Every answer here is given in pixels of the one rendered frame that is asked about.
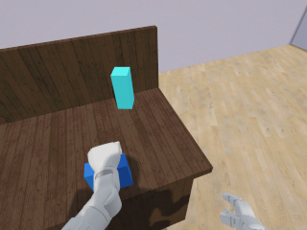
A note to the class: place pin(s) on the table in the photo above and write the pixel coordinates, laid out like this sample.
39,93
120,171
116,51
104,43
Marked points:
57,102

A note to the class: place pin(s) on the right robot hand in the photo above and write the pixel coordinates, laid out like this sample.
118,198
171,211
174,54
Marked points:
242,210

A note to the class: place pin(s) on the left robot hand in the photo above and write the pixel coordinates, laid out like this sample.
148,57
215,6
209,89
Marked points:
106,155

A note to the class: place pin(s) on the robot right forearm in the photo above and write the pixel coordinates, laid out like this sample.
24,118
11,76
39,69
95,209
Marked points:
251,223

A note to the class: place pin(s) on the robot left forearm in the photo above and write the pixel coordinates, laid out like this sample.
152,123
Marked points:
105,203

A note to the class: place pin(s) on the sponge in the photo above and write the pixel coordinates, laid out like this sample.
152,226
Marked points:
123,169

